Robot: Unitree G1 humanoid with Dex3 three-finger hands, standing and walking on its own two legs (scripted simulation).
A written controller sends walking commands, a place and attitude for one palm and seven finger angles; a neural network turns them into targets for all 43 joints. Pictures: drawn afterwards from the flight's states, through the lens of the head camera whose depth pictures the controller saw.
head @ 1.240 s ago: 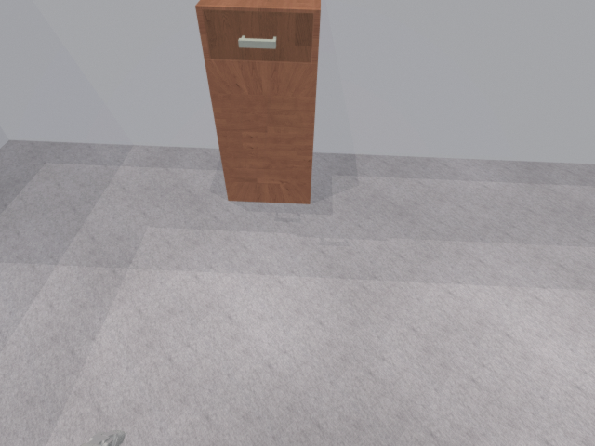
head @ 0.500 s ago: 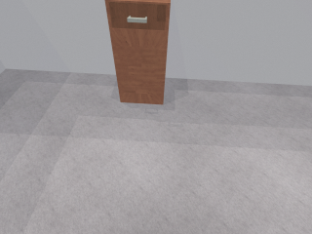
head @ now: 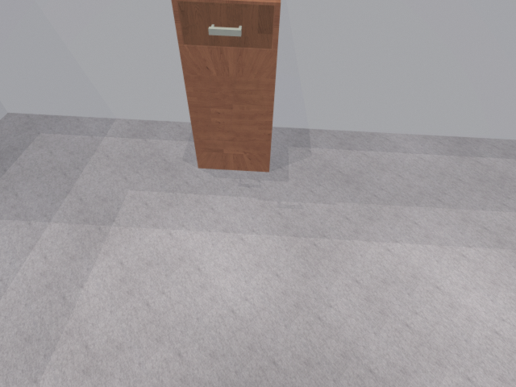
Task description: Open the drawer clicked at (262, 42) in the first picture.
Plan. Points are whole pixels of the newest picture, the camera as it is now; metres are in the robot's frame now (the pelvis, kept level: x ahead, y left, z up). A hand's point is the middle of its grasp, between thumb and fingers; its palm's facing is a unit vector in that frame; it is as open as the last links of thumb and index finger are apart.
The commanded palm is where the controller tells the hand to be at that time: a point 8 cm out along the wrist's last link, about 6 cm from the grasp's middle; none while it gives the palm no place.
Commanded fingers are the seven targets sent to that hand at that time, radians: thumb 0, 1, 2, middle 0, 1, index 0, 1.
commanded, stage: look at it before walking up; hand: left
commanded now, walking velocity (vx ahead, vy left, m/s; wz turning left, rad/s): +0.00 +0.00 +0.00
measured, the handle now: (225, 29) +1.34 +0.21 +0.01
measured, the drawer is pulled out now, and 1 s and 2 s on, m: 0.00 0.00 0.00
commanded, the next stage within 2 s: walk to a spot facing it in 0.20 s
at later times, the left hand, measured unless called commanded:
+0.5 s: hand out of the picture +0.06 +0.22 -0.17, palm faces +0.00 -0.97 -0.26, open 7.4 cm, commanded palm none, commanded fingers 0.00 0.90 0.90 -0.20 -0.30 -0.20 -0.30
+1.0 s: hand (192, 298) +0.33 +0.17 -0.19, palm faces -0.06 -0.98 -0.18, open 7.3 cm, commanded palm none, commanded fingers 0.00 0.90 0.90 -0.20 -0.30 -0.20 -0.30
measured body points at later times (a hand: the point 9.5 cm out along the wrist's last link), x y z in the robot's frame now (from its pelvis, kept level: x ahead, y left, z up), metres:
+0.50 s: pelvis +0.03 +0.00 -0.01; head +0.01 +0.01 +0.44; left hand +0.06 +0.27 -0.15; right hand +0.07 -0.27 -0.15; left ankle +0.01 +0.13 -0.74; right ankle +0.00 -0.11 -0.74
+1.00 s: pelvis +0.22 -0.01 -0.03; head +0.26 -0.01 +0.42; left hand +0.33 +0.22 -0.17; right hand +0.05 -0.19 -0.16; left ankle +0.03 +0.12 -0.74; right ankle +0.34 -0.11 -0.74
